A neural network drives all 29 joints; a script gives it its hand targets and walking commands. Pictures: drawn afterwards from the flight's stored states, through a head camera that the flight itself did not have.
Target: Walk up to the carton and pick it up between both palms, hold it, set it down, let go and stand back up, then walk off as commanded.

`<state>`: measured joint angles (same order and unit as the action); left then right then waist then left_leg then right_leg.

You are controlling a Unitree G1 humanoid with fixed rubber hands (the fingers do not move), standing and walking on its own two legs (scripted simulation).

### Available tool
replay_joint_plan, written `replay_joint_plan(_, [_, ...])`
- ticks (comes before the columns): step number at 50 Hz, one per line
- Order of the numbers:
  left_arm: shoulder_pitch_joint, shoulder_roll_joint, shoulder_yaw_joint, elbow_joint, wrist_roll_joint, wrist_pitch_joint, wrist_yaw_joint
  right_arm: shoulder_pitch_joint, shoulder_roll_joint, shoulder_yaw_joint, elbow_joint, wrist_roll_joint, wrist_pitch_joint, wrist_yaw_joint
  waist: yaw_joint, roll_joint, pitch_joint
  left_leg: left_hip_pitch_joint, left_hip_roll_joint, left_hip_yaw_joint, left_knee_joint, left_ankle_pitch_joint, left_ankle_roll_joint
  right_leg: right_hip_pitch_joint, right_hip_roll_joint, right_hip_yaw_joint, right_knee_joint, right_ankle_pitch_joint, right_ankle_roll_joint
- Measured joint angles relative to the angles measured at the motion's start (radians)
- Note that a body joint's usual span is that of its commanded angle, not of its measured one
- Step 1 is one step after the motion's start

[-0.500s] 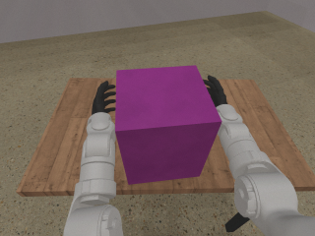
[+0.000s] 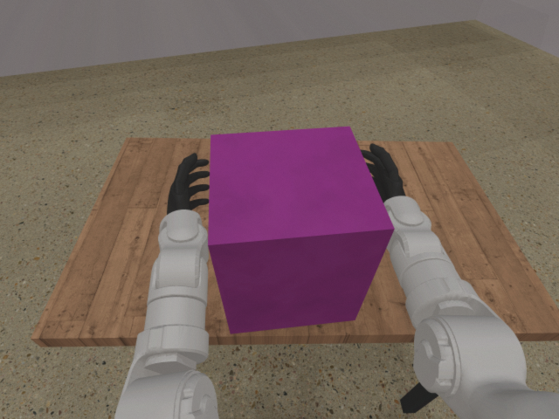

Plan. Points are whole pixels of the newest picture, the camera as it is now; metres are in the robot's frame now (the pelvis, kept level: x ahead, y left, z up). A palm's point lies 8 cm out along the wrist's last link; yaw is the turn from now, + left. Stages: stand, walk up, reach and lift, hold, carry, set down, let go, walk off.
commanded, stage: set down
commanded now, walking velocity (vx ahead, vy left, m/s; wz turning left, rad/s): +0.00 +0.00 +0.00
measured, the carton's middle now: (287, 234) +0.39 +0.02 +0.06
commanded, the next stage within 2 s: none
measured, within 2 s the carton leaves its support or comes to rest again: rests again in 0.24 s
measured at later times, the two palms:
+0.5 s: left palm (184, 212) +0.37 +0.17 +0.12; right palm (389, 198) +0.42 -0.13 +0.12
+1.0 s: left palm (189, 212) +0.38 +0.16 +0.11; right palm (391, 202) +0.42 -0.14 +0.11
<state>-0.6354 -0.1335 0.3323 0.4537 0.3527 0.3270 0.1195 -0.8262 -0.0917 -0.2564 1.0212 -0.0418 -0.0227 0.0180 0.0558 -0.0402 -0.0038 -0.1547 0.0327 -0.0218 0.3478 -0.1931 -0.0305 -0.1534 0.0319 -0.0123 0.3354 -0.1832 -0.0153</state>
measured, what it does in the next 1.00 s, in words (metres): stands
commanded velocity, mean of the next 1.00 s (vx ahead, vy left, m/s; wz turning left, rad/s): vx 0.00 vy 0.00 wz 0.00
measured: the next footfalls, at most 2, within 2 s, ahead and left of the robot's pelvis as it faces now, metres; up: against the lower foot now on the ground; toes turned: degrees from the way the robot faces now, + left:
none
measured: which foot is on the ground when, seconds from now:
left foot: down 0.00-1.00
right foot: down 0.00-1.00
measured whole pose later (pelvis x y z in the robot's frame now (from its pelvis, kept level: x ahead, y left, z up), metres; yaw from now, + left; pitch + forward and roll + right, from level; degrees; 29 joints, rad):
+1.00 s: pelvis +0.00 +0.00 +0.00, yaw +0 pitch +0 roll +0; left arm -0.63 -0.16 0.38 0.52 0.42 0.21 0.09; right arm -0.80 -0.06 -0.38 1.02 -0.14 -0.07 0.06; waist 0.05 -0.04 0.00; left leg -0.15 0.03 -0.02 0.35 -0.20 -0.03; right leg -0.15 0.03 -0.01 0.33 -0.19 -0.02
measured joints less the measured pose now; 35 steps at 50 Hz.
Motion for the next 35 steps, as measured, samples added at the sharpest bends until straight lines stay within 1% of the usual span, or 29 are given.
replay_joint_plan(19, [0.002, -0.003, 0.0, 0.035, 0.02, -0.043, -0.001, 0.008, 0.011, -0.063, 0.0, -0.055, -0.019, 0.024, 0.005, 0.0, 0.0, 0.0, 0.0, 0.0, 0.0, 0.0, 0.0, 0.0, 0.0, 0.0, 0.0, 0.0, 0.0])
replay_joint_plan(35, [0.002, -0.012, 0.03, 0.053, 0.045, -0.087, -0.018, 0.012, 0.024, -0.104, 0.0, -0.088, -0.033, 0.037, 0.001, 0.0, 0.0, 0.0, 0.0, 0.0, 0.0, 0.0, 0.0, 0.0, 0.0, 0.0, 0.0, 0.0, 0.0])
